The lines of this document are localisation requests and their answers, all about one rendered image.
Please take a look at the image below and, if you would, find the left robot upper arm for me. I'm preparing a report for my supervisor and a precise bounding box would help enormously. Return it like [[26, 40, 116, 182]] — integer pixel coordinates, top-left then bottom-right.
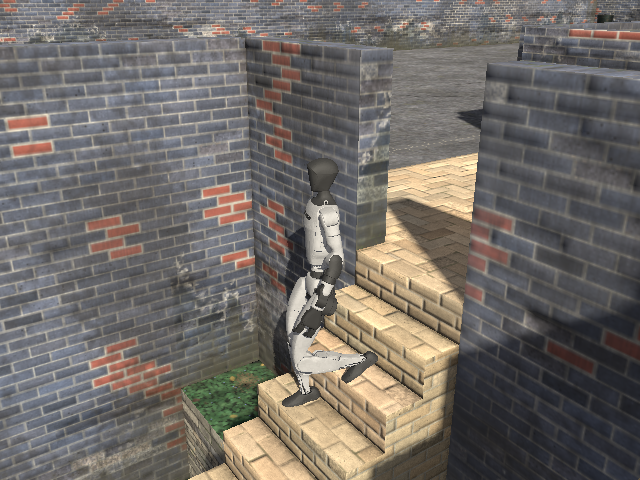
[[319, 207, 344, 266]]

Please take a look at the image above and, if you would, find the robot torso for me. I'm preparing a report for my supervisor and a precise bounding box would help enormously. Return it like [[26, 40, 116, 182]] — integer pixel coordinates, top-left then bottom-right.
[[303, 193, 340, 297]]

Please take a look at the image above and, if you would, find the robot right foot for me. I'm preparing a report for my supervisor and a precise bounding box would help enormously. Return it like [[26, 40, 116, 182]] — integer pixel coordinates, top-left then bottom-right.
[[282, 386, 320, 407]]

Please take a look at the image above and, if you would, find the robot left forearm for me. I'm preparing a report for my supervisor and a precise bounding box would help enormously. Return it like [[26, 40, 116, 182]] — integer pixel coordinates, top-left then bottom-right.
[[311, 255, 343, 311]]

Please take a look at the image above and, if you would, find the robot left hand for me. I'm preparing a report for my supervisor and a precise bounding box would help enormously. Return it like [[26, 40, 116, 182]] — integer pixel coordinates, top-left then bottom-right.
[[292, 307, 323, 338]]

